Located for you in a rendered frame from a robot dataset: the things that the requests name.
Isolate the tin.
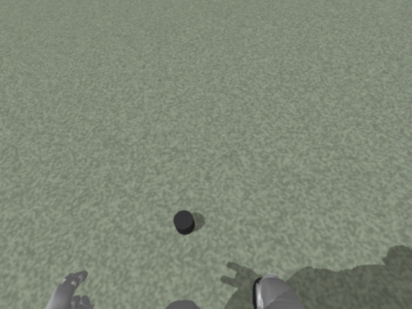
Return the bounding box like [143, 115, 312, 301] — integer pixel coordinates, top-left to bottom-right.
[173, 211, 195, 235]

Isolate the left robot hand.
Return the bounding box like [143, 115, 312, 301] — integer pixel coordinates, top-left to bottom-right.
[46, 270, 94, 309]

